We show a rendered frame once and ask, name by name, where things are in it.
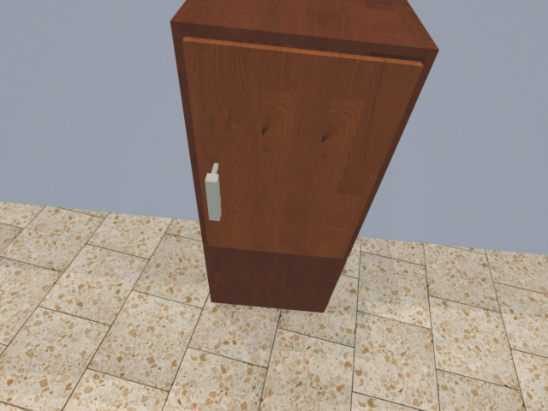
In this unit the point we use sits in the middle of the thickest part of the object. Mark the handle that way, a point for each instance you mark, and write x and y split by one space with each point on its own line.
213 194

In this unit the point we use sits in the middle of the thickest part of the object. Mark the cupboard door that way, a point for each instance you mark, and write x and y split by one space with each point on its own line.
299 137

